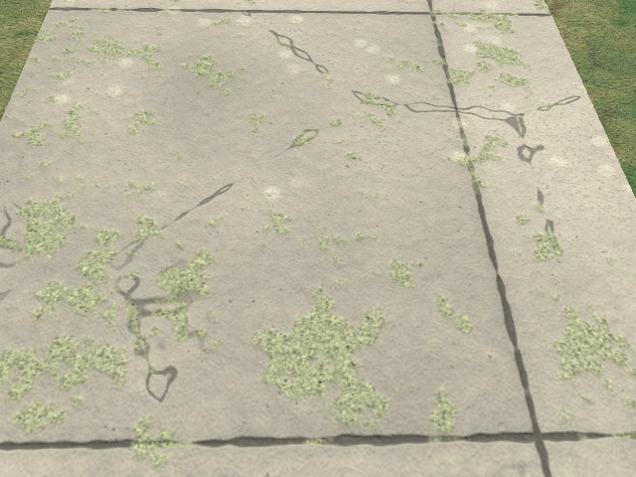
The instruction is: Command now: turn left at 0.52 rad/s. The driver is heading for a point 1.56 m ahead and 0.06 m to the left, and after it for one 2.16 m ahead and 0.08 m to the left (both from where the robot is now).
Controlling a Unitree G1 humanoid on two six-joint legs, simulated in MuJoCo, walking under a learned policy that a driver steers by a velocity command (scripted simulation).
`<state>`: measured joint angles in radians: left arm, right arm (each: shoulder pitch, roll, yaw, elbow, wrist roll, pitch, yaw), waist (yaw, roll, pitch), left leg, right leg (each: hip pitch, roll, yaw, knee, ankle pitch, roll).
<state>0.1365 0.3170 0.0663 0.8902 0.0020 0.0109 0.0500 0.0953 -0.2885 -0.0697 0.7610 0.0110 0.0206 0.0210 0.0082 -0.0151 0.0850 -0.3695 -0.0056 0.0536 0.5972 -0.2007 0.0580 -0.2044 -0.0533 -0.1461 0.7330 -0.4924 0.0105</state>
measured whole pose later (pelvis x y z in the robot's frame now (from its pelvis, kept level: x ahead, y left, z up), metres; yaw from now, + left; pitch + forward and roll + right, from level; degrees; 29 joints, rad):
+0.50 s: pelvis +0.13 -0.02 +0.01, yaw +15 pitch +2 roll -1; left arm 0.14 0.29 0.06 0.83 0.00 -0.12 -0.01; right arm 0.30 -0.30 -0.06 0.76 0.02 -0.03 -0.01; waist -0.03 0.03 -0.03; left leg -0.24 -0.07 -0.19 0.63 -0.42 0.05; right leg -0.30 0.02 0.01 0.47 -0.20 -0.01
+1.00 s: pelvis +0.36 +0.08 +0.00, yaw +14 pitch +2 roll +0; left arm 0.44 0.28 0.03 0.92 -0.03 -0.06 0.00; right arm 0.04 -0.26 -0.03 0.63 0.00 -0.09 0.03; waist 0.08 -0.01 0.05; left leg -0.47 -0.01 0.05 0.58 -0.14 0.05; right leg -0.16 -0.01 0.08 0.95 -0.50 -0.02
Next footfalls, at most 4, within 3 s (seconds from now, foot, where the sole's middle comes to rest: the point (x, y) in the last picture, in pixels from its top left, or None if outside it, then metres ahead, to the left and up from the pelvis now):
0.46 right None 0.22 -0.12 -0.76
0.92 left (219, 459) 0.47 0.21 -0.76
1.48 right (320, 319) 0.79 0.01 -0.76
1.96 left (238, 279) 0.89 0.21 -0.76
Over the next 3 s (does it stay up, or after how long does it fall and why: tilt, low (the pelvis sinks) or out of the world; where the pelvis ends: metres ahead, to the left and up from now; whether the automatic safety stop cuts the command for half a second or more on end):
stays up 1.24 0.03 0.00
